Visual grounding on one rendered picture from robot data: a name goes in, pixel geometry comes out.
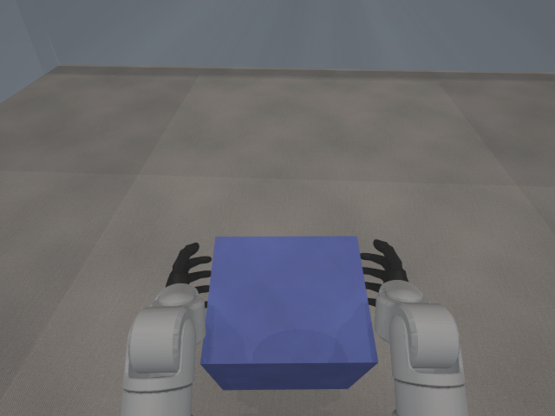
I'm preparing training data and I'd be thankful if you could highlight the carton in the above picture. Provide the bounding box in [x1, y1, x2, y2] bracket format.
[200, 236, 378, 390]

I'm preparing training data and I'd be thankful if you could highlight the left robot hand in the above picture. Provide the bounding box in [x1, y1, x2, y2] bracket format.
[166, 243, 212, 308]

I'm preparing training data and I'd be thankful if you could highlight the right robot hand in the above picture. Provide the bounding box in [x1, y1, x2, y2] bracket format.
[360, 239, 408, 306]

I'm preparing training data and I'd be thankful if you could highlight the right robot forearm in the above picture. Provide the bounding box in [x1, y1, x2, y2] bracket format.
[375, 280, 468, 416]

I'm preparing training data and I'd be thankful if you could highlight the left robot forearm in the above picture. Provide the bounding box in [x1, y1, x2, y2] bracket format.
[121, 283, 206, 416]

